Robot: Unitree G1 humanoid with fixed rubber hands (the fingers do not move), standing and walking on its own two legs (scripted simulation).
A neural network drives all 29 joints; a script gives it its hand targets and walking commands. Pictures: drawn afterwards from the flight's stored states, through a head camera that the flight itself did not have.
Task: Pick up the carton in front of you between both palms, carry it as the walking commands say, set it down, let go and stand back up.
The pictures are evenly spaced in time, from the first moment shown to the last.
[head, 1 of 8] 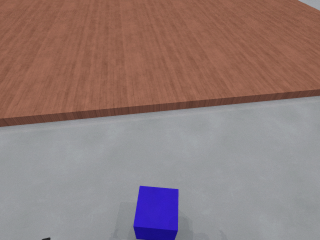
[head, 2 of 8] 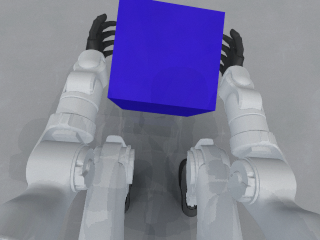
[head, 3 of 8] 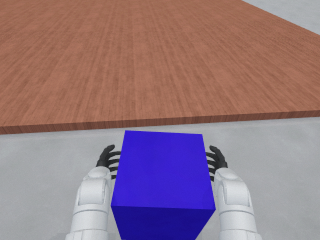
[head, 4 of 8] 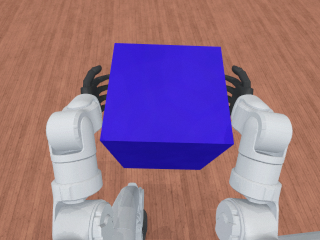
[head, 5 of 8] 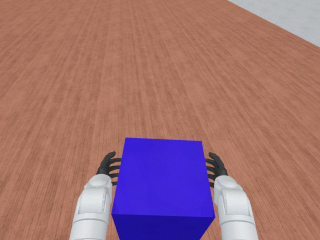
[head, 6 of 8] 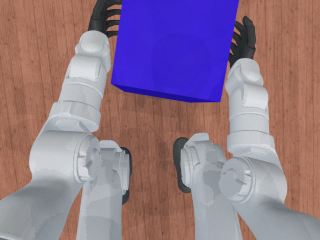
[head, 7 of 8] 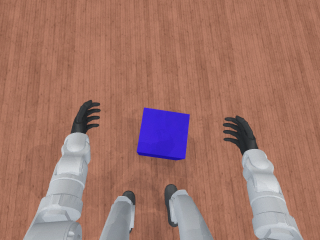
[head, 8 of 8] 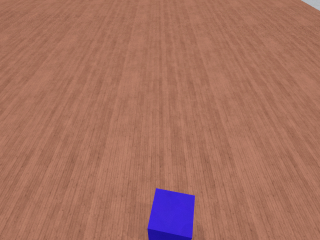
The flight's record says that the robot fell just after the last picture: no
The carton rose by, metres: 0.86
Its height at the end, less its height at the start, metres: +0.09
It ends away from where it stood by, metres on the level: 2.25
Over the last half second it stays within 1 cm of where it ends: yes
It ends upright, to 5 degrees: yes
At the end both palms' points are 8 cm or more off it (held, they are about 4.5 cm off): yes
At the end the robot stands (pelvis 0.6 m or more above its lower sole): yes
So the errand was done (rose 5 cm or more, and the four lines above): yes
